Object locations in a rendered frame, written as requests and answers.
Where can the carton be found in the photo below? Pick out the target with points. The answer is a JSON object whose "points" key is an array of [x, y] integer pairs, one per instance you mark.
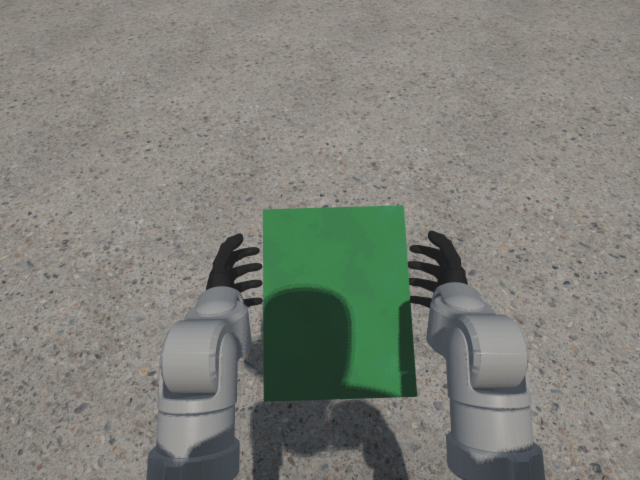
{"points": [[337, 320]]}

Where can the left robot hand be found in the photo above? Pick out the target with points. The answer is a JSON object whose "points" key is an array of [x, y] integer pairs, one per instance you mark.
{"points": [[223, 274]]}

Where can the robot right forearm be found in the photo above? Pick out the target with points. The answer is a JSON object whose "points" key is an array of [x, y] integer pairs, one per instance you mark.
{"points": [[488, 384]]}

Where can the right robot hand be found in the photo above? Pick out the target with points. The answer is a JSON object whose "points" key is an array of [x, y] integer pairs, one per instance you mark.
{"points": [[449, 269]]}

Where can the robot left forearm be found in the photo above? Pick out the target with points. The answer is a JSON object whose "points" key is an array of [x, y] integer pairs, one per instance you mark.
{"points": [[197, 390]]}

